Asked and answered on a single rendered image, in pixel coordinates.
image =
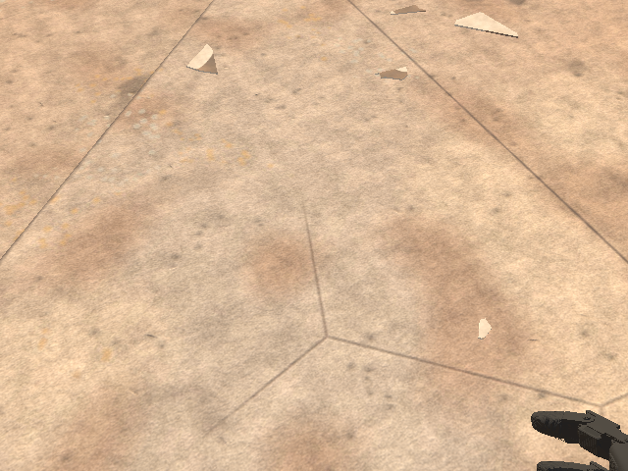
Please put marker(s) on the right robot hand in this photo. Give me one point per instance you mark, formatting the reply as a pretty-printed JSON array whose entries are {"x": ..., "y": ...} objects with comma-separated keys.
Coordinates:
[{"x": 592, "y": 432}]

